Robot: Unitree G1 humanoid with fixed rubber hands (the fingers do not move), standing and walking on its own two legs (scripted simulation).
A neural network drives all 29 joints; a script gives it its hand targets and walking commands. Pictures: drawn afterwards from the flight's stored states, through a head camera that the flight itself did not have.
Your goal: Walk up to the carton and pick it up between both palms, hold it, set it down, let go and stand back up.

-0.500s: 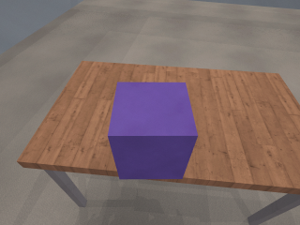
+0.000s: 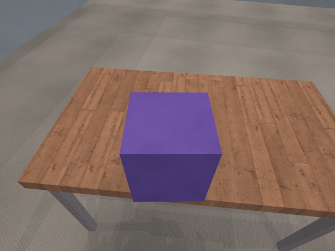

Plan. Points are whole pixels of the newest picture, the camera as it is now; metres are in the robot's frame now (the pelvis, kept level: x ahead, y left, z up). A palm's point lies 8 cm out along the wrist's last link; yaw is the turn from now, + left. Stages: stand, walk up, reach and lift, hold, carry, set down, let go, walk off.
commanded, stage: walk up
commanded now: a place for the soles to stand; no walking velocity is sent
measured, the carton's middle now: (169, 149) +0.40 +0.00 +0.00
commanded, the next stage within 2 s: reach and lift in 0.08 s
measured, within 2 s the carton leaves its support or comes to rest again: neither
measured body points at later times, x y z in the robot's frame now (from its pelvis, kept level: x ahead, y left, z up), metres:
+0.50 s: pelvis +0.00 +0.00 -0.01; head +0.05 +0.01 +0.44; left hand +0.21 +0.26 -0.09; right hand +0.18 -0.26 -0.11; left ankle -0.01 +0.12 -0.74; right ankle -0.01 -0.12 -0.74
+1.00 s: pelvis -0.05 +0.00 +0.00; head -0.08 +0.00 +0.45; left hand +0.13 +0.24 -0.06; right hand +0.11 -0.27 -0.06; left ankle -0.01 +0.12 -0.74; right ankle -0.01 -0.12 -0.74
